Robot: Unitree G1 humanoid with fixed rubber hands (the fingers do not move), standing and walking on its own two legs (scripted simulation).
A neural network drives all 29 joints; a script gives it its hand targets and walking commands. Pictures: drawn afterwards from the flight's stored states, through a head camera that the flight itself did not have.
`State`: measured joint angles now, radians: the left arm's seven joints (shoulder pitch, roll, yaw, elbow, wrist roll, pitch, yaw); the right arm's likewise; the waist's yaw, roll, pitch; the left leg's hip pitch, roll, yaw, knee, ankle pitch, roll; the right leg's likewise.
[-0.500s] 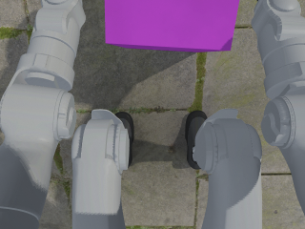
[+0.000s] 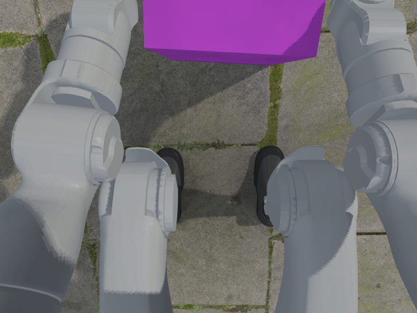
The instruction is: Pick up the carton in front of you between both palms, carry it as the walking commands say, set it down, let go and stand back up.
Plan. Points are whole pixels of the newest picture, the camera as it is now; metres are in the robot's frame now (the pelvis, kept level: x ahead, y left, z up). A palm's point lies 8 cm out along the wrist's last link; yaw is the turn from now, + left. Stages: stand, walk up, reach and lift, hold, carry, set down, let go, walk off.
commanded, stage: reach and lift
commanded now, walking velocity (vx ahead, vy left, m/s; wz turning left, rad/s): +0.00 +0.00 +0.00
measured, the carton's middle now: out of the picture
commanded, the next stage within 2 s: none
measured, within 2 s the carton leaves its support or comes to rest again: leaves its support in 0.20 s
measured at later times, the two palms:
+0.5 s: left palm out of the picture +0.52 +0.14 -0.02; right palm out of the picture +0.51 -0.16 -0.02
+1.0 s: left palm out of the picture +0.48 +0.14 +0.12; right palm out of the picture +0.48 -0.16 +0.12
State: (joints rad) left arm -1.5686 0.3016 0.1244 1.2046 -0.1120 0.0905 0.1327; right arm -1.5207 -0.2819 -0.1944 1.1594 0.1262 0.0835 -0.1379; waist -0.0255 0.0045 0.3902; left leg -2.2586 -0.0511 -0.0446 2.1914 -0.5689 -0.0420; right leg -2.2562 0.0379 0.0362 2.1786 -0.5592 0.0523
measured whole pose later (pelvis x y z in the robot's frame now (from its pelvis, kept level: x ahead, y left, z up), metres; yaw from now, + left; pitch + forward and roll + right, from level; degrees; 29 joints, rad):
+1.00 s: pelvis +0.02 +0.00 +0.17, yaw +0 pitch +39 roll +0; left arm -0.91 -0.01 0.39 0.66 0.17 0.39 0.07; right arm -0.89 0.02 -0.42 0.64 -0.16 0.39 -0.08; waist -0.01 0.00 -0.19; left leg -1.79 -0.11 -0.10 1.61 -0.50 -0.07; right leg -1.79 0.11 0.11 1.61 -0.50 0.07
